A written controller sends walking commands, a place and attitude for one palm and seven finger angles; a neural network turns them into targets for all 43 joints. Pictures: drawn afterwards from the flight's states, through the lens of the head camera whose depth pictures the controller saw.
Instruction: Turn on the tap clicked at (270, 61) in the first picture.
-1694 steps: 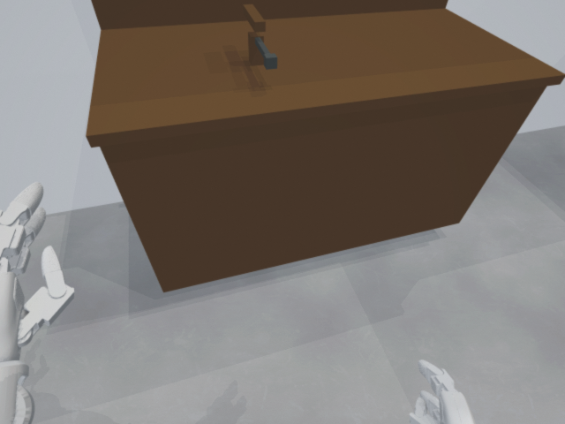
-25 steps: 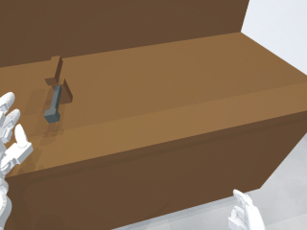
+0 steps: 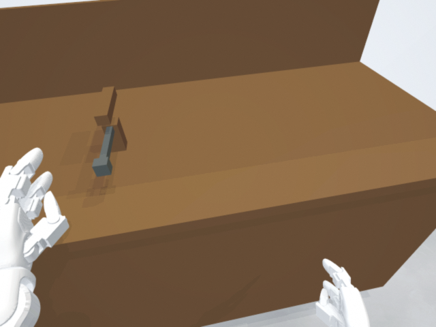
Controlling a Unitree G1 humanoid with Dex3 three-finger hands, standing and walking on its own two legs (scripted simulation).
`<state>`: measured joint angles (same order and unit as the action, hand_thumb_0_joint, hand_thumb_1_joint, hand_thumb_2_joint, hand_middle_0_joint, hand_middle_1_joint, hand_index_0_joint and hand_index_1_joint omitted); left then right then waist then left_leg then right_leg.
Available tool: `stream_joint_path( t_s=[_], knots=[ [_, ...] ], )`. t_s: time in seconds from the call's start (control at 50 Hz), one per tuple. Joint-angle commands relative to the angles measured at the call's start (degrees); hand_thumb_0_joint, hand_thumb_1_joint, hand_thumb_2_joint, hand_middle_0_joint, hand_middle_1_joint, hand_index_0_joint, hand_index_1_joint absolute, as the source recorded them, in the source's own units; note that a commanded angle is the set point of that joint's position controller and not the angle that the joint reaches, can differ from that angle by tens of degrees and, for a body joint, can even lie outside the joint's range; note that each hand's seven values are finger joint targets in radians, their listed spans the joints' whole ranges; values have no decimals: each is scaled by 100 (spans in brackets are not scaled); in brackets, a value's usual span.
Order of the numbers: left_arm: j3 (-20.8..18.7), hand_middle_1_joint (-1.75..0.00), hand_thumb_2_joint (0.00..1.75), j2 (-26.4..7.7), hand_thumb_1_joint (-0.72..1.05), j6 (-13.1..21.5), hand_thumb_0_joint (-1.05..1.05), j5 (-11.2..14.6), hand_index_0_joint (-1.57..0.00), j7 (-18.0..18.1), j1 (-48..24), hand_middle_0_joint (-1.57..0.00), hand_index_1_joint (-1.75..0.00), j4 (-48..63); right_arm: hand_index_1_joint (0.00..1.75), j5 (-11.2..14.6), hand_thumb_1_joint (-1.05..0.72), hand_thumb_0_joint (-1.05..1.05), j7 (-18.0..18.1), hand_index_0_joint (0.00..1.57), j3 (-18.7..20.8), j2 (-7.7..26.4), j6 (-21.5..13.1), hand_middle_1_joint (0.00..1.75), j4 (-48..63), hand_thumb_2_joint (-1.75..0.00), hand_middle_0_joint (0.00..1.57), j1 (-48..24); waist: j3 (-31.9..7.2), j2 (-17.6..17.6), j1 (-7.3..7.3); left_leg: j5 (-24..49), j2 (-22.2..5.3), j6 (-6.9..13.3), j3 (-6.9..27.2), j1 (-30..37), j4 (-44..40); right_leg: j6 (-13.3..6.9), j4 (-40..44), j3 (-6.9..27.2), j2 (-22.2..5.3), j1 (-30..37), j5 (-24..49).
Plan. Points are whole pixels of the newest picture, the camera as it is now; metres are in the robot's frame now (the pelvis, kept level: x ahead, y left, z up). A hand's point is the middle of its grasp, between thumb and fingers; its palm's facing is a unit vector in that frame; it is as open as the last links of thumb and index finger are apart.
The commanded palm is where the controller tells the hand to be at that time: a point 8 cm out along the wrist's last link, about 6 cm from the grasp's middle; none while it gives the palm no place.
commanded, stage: turn the palm inward beside the body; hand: left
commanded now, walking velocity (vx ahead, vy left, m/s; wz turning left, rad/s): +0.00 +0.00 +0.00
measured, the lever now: (102, 166) +0.36 +0.29 +0.13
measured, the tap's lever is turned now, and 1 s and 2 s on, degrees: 0 0 0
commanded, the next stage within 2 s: reach beside the lever's end, fingers flat in 0.92 s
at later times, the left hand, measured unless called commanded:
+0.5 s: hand (63, 225) +0.19 +0.24 +0.19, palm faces +0.49 -0.86 -0.14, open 7.4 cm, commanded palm +0.13 +0.28 +0.19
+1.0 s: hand (78, 227) +0.19 +0.22 +0.18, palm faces +0.49 -0.86 -0.14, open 7.4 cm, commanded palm +0.13 +0.26 +0.19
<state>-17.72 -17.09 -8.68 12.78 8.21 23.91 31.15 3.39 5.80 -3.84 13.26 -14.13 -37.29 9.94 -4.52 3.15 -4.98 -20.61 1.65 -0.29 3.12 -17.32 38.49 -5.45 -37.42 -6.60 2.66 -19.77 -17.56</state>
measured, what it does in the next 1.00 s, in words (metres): stands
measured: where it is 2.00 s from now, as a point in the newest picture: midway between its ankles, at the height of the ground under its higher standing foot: outside the picture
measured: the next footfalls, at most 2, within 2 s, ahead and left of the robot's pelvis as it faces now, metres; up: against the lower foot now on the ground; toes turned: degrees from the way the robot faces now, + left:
none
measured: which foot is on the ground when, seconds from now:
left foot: down 0.00-1.00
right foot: down 0.00-1.00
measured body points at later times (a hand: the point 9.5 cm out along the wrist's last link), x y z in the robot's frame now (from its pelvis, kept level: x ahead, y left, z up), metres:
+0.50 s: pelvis +0.00 +0.00 +0.00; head -0.03 -0.02 +0.45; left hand +0.15 +0.28 +0.19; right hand +0.22 -0.20 -0.06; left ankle +0.00 +0.13 -0.72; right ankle +0.03 -0.05 -0.72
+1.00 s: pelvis +0.00 -0.02 +0.00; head -0.03 -0.05 +0.45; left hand +0.15 +0.26 +0.19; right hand +0.22 -0.22 -0.06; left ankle +0.00 +0.13 -0.72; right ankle +0.03 -0.05 -0.72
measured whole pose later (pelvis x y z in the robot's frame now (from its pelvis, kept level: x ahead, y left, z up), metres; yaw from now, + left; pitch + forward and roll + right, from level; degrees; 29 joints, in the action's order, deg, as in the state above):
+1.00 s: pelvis +0.00 -0.02 +0.00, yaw +1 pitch -3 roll +0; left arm -15.0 -14.2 -18.0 15.3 11.9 25.2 36.4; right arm 3.7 6.3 -3.9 14.4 -13.1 -38.7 8.8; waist -3.6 4.7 -5.1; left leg -19.9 0.5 -1.3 4.7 -14.1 36.4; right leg -6.2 -33.8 -8.1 3.9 -15.6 -16.6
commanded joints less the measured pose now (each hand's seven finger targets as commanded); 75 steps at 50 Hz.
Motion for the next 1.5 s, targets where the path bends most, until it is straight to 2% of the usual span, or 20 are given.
stream_joint_path(
  t_s=[0.0,0.12,0.2,0.3,0.38,0.42,0.54,0.62,0.66,0.72,0.76,0.8,0.98,1.02,1.12,1.2,1.24,1.28,1.42,1.48],
  knots=[
    [-479,-30,90,-887,90,203,0,-70,-20,100,-696,-20,-30,1412,30,19,-90,0,44,20,185,599,-356,30,988,-90,20,-1059,-140,-42,-19,623,-153,236,87,-171,-713,474,898,505,-468,329,-8],
    [-251,-30,90,-730,90,-1,0,-146,-20,228,-714,-20,-30,1652,30,-22,-90,0,42,20,156,569,-333,30,1005,-90,20,-1059,-103,192,-29,389,-127,204,124,-156,-836,435,909,441,-452,325,-176],
    [-343,-30,90,-754,90,-98,0,-70,-20,237,-554,-20,-30,1655,30,-12,-90,0,51,20,123,577,-334,30,973,-90,20,-1153,-96,-147,-60,450,-132,206,161,-152,-849,457,929,413,-427,416,-138],
    [-311,-30,90,-670,90,-264,0,3,-20,252,-538,-20,-30,1812,30,-15,-90,0,57,20,135,581,-308,30,959,-90,20,-1205,-129,98,-66,638,-130,196,145,-54,-823,442,972,431,-454,501,59],
    [-281,-30,90,-611,90,-339,0,93,-20,275,-560,-20,-30,1825,30,-49,-90,0,69,20,170,615,-308,30,960,-90,20,-1105,-223,-191,-37,883,-133,208,150,-40,-798,468,983,427,-467,630,339],
    [-242,-30,90,-534,90,-396,0,85,-20,290,-602,-20,-30,1796,30,-17,-90,0,64,20,161,589,-297,30,935,-90,20,-1134,-141,92,-40,857,-121,188,131,-16,-805,443,1012,451,-465,589,300],
    [-291,-30,90,-547,90,-503,0,151,-20,290,-499,-20,-30,1804,30,-21,-90,0,60,20,178,612,-283,30,945,-90,20,-1102,-247,-183,-60,1128,-116,200,131,-2,-797,462,1000,463,-477,794,675],
    [-226,-30,90,-503,90,-532,0,109,-20,303,-563,-20,-30,1792,30,2,-90,0,52,20,170,597,-248,30,927,-90,20,-1132,-123,-38,-44,1028,-109,206,99,14,-791,469,1079,506,-488,717,547],
    [-267,-30,90,-540,90,-531,0,160,-20,298,-541,-20,-30,1741,30,-8,-90,0,60,20,184,613,-252,30,926,-90,20,-1124,-121,-292,-44,960,-118,224,107,-43,-783,502,1128,549,-506,792,477],
    [-234,-30,90,-539,90,-538,0,132,-20,332,-616,-20,-30,1774,30,9,-90,0,62,20,173,587,-240,30,929,-90,20,-1181,-60,-12,-43,791,-93,226,73,-30,-757,507,1230,656,-534,708,215],
    [-293,-30,90,-586,90,-527,0,173,-20,339,-587,-20,-30,1724,30,-2,-90,0,72,20,189,608,-251,30,933,-90,20,-1161,-99,-349,-43,754,-101,243,80,-102,-719,549,1291,724,-559,799,116],
    [-306,-30,90,-635,90,-520,0,137,-20,360,-632,-20,-30,1795,30,24,-90,0,71,20,174,588,-257,30,899,-90,20,-1262,-35,-52,-45,683,-94,233,59,-45,-656,536,1396,825,-599,717,-98],
    [-297,-30,90,-633,90,-540,0,187,-20,413,-559,-20,-30,1749,30,1,-90,0,70,20,222,596,-245,30,902,-90,20,-1233,-101,-329,-27,586,-136,202,82,-237,-454,666,1566,1168,-821,814,-270],
    [-244,-30,90,-601,90,-521,0,129,-20,457,-529,-20,-30,1807,30,17,-90,0,59,20,219,575,-248,30,912,-90,20,-1249,-64,-60,-42,624,-129,192,68,-175,-488,596,1512,1069,-771,713,-326],
    [-352,-30,90,-682,90,-480,0,163,-20,465,-959,-20,-30,1428,30,14,-90,0,111,20,231,597,-238,30,831,-90,20,-1207,-90,-379,22,554,-116,203,109,-253,-482,657,1553,1149,-788,716,-350],
    [-337,-30,90,-635,90,-431,0,140,-20,395,-817,-20,-30,1419,30,11,-90,0,97,20,212,605,-239,30,859,-90,20,-1196,-277,13,-24,905,-80,215,66,-65,-547,593,1276,933,-694,811,427],
    [-349,-30,90,-614,90,-374,0,167,-20,360,-764,-20,-30,1302,30,-12,-90,0,104,20,234,617,-255,30,896,-90,20,-1035,-346,-370,-20,976,-87,227,94,-150,-606,607,1187,851,-644,901,645],
    [-424,-30,90,-681,90,-339,0,194,-20,285,-864,-20,-30,1177,30,-6,-90,0,117,20,246,635,-254,30,863,-90,20,-1000,-336,-373,5,1010,-91,233,77,-165,-596,651,1206,905,-667,944,826],
    [-381,-30,90,-667,90,-244,0,95,-20,330,-1263,-20,-30,975,30,-3,-90,0,122,20,235,613,-269,30,849,-90,20,-1003,-256,-4,22,1015,-59,224,62,-34,-730,528,1163,743,-565,778,642],
    [-304,-29,90,-621,90,-216,0,102,-20,329,-1376,-20,-29,887,30,-15,-90,0,135,20,239,634,-279,30,871,-90,20,-966,-239,-171,30,927,-56,229,92,-69,-785,531,1176,697,-535,795,490]
  ],
)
